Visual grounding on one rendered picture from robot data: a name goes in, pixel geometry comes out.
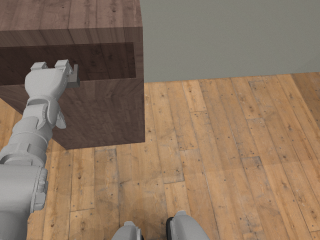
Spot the left robot shin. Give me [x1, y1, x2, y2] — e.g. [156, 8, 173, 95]
[124, 221, 136, 227]

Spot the left robot upper arm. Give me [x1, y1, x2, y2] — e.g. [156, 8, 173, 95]
[0, 164, 49, 240]

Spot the drawer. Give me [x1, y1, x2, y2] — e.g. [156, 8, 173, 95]
[0, 42, 136, 86]

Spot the robot left forearm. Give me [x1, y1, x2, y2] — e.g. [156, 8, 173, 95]
[0, 95, 59, 169]

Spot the left robot hand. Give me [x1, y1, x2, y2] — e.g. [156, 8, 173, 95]
[24, 59, 74, 129]

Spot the handle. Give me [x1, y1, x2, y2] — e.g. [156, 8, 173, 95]
[66, 64, 80, 88]

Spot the cabinet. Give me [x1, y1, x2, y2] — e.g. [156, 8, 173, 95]
[0, 0, 146, 150]

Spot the left robot thigh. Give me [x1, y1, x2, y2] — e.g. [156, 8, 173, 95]
[111, 225, 142, 240]

